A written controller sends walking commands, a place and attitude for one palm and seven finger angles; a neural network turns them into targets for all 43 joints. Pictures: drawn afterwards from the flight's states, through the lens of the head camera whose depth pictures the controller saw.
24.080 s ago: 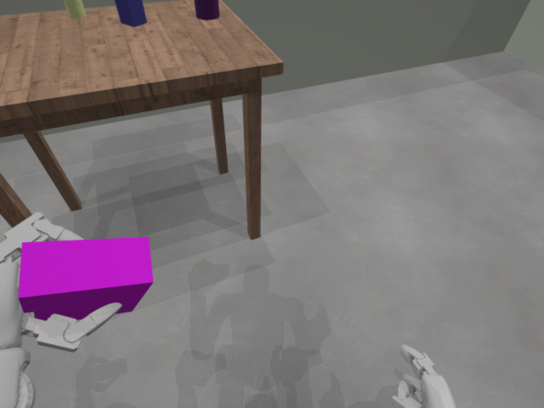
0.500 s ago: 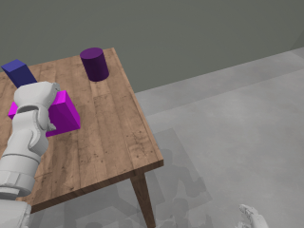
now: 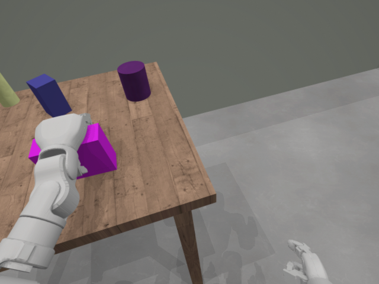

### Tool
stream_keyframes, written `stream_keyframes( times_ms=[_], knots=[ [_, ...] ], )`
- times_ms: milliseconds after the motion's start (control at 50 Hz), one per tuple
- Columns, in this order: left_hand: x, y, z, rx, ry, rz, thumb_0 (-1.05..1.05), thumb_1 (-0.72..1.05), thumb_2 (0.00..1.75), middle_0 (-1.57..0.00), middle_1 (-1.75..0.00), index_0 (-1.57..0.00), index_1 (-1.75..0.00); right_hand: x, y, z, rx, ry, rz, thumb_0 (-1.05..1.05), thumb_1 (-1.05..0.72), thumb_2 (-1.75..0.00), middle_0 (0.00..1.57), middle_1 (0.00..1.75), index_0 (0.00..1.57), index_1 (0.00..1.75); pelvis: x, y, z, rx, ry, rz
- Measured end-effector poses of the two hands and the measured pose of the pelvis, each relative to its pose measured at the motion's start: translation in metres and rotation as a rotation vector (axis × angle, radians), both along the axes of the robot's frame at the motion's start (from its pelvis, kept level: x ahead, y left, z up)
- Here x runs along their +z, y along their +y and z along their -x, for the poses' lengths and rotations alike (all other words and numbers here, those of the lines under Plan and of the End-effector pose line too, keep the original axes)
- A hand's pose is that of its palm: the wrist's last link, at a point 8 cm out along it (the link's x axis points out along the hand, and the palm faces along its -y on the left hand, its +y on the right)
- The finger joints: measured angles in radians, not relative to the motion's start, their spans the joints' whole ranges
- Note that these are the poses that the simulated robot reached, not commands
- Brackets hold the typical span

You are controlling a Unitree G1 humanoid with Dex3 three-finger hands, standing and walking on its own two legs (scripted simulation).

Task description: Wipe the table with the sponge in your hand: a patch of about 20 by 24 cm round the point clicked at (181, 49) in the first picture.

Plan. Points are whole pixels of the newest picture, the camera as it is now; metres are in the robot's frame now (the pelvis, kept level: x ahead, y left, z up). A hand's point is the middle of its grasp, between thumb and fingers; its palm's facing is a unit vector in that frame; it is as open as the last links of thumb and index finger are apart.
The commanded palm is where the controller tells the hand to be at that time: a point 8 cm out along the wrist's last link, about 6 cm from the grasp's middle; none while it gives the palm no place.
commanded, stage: wipe back along the middle lane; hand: left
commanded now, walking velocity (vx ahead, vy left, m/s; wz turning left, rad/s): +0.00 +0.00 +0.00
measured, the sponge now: (81, 159) +0.33 +0.29 +0.11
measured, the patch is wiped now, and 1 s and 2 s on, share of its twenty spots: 0.65 0.80 0.95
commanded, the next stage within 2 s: slide across to the third lane in 0.36 s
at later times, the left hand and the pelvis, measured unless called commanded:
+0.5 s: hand (77, 165) +0.28 +0.26 +0.14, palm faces +0.11 -0.02 -0.99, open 9.6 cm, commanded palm +0.25 +0.25 +0.17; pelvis +0.00 -0.01 +0.00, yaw -1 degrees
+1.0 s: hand (106, 158) +0.30 +0.20 +0.15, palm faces +0.09 -0.05 -0.99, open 9.6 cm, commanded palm +0.27 +0.20 +0.21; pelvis -0.01 -0.02 +0.00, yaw +0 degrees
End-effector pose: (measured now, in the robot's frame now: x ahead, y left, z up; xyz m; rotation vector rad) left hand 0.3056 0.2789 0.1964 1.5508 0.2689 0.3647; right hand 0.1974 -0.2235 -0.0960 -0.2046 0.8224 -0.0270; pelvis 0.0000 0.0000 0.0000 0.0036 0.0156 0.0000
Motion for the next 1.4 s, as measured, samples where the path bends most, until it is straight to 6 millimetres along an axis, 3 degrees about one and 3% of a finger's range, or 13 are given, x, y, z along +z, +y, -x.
stream_keyframes(
  times_ms=[560,680,1020,1220,1400],
  knots=[
    [-0.001,-0.028,0.048,0.035,-0.051,0.041,0.03,-0.46,1.09,-0.71,-1.46,-0.75,-1.44,0.015,0.006,-0.032,0.069,-0.1,-0.038,0.01,-0.9,-0.89,0.2,0.3,0.2,0.3,0.0,-0.012,0.0,-0.008,-0.037,-0.008],
    [0.0,-0.035,0.044,0.049,-0.029,0.04,0.02,-0.47,1.09,-0.72,-1.45,-0.76,-1.43,0.014,0.003,-0.034,0.077,-0.097,-0.026,0.01,-0.9,-0.89,0.2,0.3,0.2,0.3,0.0,-0.016,0.002,0.004,-0.041,-0.01],
    [0.006,-0.082,0.026,-0.056,-0.036,0.063,0.0,-0.49,1.09,-0.75,-1.41,-0.8,-1.38,0.016,0.015,-0.037,0.117,-0.11,-0.063,0.01,-0.9,-0.89,0.2,0.3,0.2,0.3,0.002,-0.024,0.007,0.008,-0.052,-0.016],
    [0.007,-0.107,0.019,-0.085,-0.049,0.072,0.0,-0.49,1.09,-0.76,-1.4,-0.8,-1.37,0.02,0.012,-0.036,0.114,-0.115,-0.086,0.01,-0.9,-0.89,0.2,0.3,0.2,0.3,0.002,-0.026,0.008,-0.004,-0.055,-0.017],
    [0.004,-0.108,0.004,-0.045,-0.019,0.041,-0.01,-0.5,1.09,-0.77,-1.4,-0.81,-1.37,0.018,0.001,-0.03,0.097,-0.1,-0.06,0.01,-0.9,-0.89,0.2,0.3,0.2,0.3,0.002,-0.031,0.011,-0.005,-0.054,-0.02]
  ],
)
